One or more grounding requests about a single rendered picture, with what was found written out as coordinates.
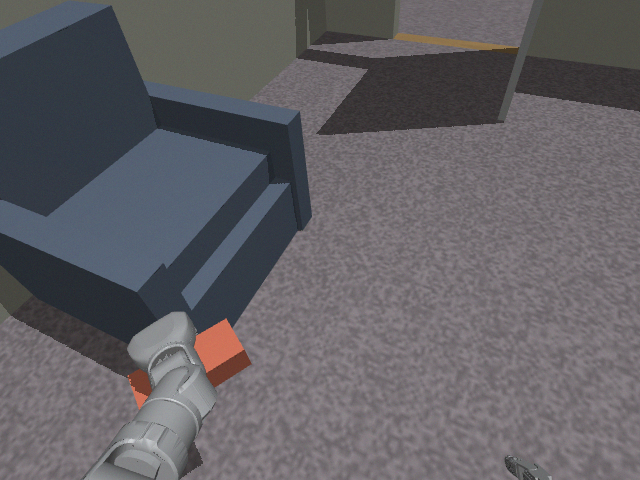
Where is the carton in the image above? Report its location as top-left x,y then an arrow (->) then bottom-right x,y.
128,319 -> 251,410

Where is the armchair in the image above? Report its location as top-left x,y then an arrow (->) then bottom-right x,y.
0,0 -> 312,344

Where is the left robot arm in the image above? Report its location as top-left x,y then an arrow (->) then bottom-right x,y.
81,342 -> 218,480

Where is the right robot hand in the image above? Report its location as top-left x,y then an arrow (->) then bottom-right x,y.
505,455 -> 552,480

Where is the left robot hand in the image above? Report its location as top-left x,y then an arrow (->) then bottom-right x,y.
127,311 -> 198,373

